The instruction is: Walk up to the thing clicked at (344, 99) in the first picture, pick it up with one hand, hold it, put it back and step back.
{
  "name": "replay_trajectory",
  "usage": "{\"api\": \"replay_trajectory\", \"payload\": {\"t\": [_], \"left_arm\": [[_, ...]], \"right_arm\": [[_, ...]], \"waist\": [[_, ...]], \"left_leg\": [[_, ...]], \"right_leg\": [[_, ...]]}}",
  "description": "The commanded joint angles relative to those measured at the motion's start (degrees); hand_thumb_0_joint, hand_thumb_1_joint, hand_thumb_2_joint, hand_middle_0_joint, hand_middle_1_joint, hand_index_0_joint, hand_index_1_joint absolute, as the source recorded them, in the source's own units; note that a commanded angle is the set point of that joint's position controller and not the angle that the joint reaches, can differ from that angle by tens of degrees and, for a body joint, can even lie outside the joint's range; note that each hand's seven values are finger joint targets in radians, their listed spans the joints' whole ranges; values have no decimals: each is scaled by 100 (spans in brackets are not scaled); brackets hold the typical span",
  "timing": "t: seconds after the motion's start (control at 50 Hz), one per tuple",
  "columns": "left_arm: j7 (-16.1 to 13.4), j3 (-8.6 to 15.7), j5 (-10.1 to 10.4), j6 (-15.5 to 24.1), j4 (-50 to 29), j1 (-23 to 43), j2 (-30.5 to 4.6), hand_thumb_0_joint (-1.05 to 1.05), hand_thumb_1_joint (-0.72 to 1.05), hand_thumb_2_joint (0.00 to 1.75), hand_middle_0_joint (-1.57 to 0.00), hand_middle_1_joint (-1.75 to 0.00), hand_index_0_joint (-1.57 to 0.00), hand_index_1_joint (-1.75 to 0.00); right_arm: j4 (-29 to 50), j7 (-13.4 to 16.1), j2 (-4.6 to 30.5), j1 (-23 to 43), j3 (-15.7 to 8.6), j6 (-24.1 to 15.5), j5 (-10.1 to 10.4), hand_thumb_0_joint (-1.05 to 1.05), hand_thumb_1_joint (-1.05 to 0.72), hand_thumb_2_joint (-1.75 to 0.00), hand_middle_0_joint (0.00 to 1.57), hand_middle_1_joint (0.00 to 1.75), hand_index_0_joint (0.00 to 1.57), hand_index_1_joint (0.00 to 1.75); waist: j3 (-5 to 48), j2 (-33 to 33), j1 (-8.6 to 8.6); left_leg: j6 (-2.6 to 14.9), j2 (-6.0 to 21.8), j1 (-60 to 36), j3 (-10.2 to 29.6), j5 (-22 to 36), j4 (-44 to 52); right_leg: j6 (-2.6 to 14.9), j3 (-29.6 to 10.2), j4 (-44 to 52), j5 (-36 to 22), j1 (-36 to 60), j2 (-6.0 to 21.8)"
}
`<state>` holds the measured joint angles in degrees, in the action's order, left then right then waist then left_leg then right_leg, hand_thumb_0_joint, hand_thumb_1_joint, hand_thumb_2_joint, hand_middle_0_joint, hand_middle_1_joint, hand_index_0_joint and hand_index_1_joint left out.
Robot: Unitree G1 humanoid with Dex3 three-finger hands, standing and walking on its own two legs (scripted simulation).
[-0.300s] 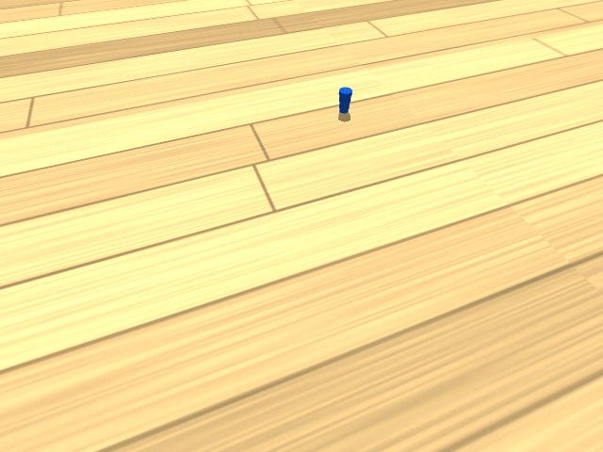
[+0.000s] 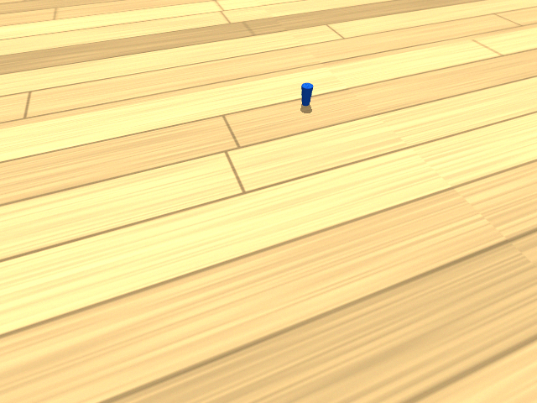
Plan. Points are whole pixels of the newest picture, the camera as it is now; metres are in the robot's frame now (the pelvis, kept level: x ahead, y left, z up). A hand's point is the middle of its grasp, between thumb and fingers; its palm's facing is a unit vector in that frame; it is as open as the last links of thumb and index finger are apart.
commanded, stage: stand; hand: left
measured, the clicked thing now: (306, 95) +2.07 -0.24 -0.71
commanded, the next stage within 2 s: walk up in 0.82 s
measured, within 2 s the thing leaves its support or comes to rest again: neither
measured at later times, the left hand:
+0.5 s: hand out of the picture +0.07 +0.25 -0.16, palm faces -0.03 -0.94 -0.34, open 7.4 cm
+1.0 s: hand out of the picture +0.12 +0.26 -0.14, palm faces -0.10 -0.93 -0.36, open 7.4 cm
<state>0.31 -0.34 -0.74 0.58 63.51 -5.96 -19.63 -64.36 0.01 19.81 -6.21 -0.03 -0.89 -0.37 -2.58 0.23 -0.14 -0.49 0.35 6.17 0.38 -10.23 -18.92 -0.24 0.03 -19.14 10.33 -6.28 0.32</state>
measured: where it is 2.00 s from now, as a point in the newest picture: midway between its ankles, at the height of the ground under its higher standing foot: (313, 316)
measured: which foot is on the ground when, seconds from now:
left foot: down 0.00-1.00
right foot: down 0.00-0.88, up 0.90-1.00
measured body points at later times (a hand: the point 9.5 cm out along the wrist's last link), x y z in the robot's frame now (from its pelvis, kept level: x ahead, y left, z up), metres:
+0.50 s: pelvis +0.00 +0.00 +0.00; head +0.01 +0.00 +0.45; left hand +0.08 +0.30 -0.13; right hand +0.08 -0.30 -0.14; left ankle +0.00 +0.12 -0.75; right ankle +0.00 -0.12 -0.75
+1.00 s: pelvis +0.03 -0.02 +0.00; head +0.03 -0.03 +0.45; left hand +0.13 +0.30 -0.12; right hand +0.08 -0.35 -0.12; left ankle +0.00 +0.12 -0.75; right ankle +0.04 -0.15 -0.71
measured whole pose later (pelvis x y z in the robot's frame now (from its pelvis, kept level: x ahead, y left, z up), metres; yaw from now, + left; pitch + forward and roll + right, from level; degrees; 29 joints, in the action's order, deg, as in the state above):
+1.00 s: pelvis +0.03 -0.02 +0.00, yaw -4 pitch +0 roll +2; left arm 5.7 4.2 -2.4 -0.1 59.3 -10.4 -24.4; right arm -58.0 -2.5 22.2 -12.3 -4.8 -4.9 -2.3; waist 0.1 -1.0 0.4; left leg 1.4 1.8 5.5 -3.8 -15.6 -20.1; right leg 0.9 -1.6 -46.9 23.1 -23.3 2.7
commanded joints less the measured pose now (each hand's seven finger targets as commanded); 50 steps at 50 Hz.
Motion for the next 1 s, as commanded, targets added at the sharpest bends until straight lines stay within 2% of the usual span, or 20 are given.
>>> {"api": "replay_trajectory", "payload": {"t": [0.0, 0.1, 0.2, 0.24, 0.26, 0.42, 0.52, 0.78, 0.8, 0.82, 0.84, 0.86, 0.88, 0.9, 0.92, 0.94, 0.96, 0.98], "left_arm": [[-82, 221, 27, 114, -311, 224, -1213, 0, 90, 90, -20, -30, -20, -30], [-79, 214, 12, 135, -330, 201, -1196, 0, 90, 90, -20, -30, -20, -30], [-84, 224, 19, 128, -321, 245, -1233, 0, 90, 90, -20, -30, -20, -30], [-75, 210, 23, 136, -315, 159, -1197, 0, 90, 90, -20, -30, -20, -30], [-82, 208, 18, 135, -310, 188, -1219, 0, 90, 90, -20, -30, -20, -30], [-85, 225, 20, 130, -293, 178, -1250, 0, 90, 90, -20, -30, -20, -30], [-88, 222, 21, 132, -302, 166, -1250, 0, 90, 90, -20, -30, -20, -30], [-95, 240, 31, 137, -288, 192, -1275, 0, 90, 90, -20, -30, -20, -30], [154, 732, -123, 190, -747, -154, -1952, 0, 90, 90, -20, -30, -20, -30], [274, 730, -161, 154, -785, 165, -1829, 0, 90, 90, -20, -30, -20, -30], [353, 702, -176, 164, -1019, 662, -1596, 0, 90, 90, -20, -30, -20, -30], [401, 663, -164, 169, -1195, 1012, -1376, 0, 90, 90, -20, -30, -20, -30], [402, 640, -185, 205, -1350, 1189, -1363, 0, 90, 90, -20, -30, -20, -30], [428, 662, -173, 246, -1356, 1135, -1556, 0, 90, 90, -20, -30, -20, -30], [488, 679, -137, 255, -1289, 742, -1659, 0, 90, 90, -20, -30, -20, -30], [564, 690, -103, 225, -1249, 498, -1655, 0, 90, 90, -20, -30, -20, -30], [635, 710, -89, 192, -1218, 174, -1655, 0, 90, 90, -20, -30, -20, -30], [682, 716, -95, 187, -1202, 88, -1653, 0, 90, 90, -20, -30, -20, -30]], "right_arm": [[318, 64, 1170, 195, -190, -98, -21, 0, -90, -90, 20, 30, 20, 30], [334, 56, 1219, 206, -217, -101, -22, 0, -90, -90, 20, 30, 20, 30], [315, 56, 1189, 174, -206, -95, -19, 0, -90, -90, 20, 30, 20, 30], [320, 53, 1254, 196, -227, -108, -19, 0, -90, -90, 20, 30, 20, 30], [311, 48, 1185, 186, -210, -100, -10, 0, -90, -90, 20, 30, 20, 30], [297, 58, 1189, 136, -209, -96, -12, 0, -90, -90, 20, 30, 20, 30], [314, 64, 1219, 158, -214, -96, -16, 0, -90, -90, 20, 30, 20, 30], [339, 60, 1181, 103, -190, -85, -19, 0, -90, -90, 20, 30, 20, 30], [745, -61, 1977, -282, -680, -283, -176, 0, -90, -90, 20, 30, 20, 30], [688, -136, 2020, -347, -762, -313, -229, 0, -90, -90, 20, 30, 20, 30], [694, -157, 2005, -551, -817, -333, -215, 0, -90, -90, 20, 30, 20, 30], [701, -154, 2089, -809, -897, -362, -206, 0, -90, -90, 20, 30, 20, 30], [782, -154, 2221, -867, -954, -428, -221, 0, -90, -90, 20, 30, 20, 30], [905, -130, 2213, -713, -961, -487, -189, 0, -90, -90, 20, 30, 20, 30], [985, -134, 2117, -586, -919, -526, -189, 0, -90, -90, 20, 30, 20, 30], [1075, -152, 2079, -396, -911, -535, -211, 0, -90, -90, 20, 30, 20, 30], [1202, -175, 2179, -51, -951, -533, -220, 0, -90, -90, 20, 30, 20, 30], [1293, -204, 2140, 132, -950, -535, -237, 0, -90, -90, 20, 30, 20, 30]], "waist": [[188, 10, 2], [411, -16, -2], [321, -30, 19], [435, 43, -3], [301, -76, 4], [334, -86, 15], [443, -10, 16], [365, -82, 26], [1183, -224, 85], [631, 100, 215], [130, 434, 429], [-276, 914, 635], [-511, 922, 683], [-448, 413, 541], [-150, 234, 350], [-49, 431, 216], [53, 855, -1], [58, 935, -43]], "left_leg": [[157, 676, 58, 539, 498, 389], [178, 692, -112, 517, 632, 326], [175, 670, 7, 521, 488, 381], [187, 687, -95, 519, 633, 333], [168, 677, 14, 554, 583, 382], [163, 672, -59, 523, 635, 368], [169, 686, -145, 513, 847, 325], [160, 671, -91, 499, 820, 341], [604, 719, -513, 552, -2368, -281], [705, 818, -380, 750, -3378, -194], [909, 1173, -528, 1260, -3727, 228], [1270, 1955, -924, 2166, -3815, 932], [1548, 2614, -966, 2691, -3349, 1332], [1546, 2661, -846, 2727, -3221, 1422], [1440, 2362, -944, 2307, -3288, 1419], [1332, 2115, -876, 1840, -3358, 1445], [1268, 2085, -662, 1488, -3233, 1462], [1164, 1875, -338, 1024, -2825, 1335]], "right_leg": [[177, -528, 325, -435, -93, 659], [186, -538, 327, -551, -27, 690], [201, -557, 331, -494, -16, 698], [195, -546, 320, -621, 29, 705], [184, -517, 341, -516, -35, 675], [201, -539, 314, -586, -7, 684], [205, -540, 292, -810, 49, 699], [190, -541, 314, -885, 96, 713], [407, -768, -212, 2097, -359, 475], [452, -807, -535, 2927, -1397, 488], [377, -588, -1164, 2611, -2396, 361], [264, -172, -2258, 1779, -3471, 144], [201, -439, -2858, 1644, -4014, 401], [212, -810, -3172, 1537, -3937, 625], [163, -744, -3273, 1370, -3774, 680], [100, -524, -3142, 1299, -3585, 708], [54, -382, -2963, 1290, -3153, 752], [14, -245, -2599, 1190, -2666, 743]]}}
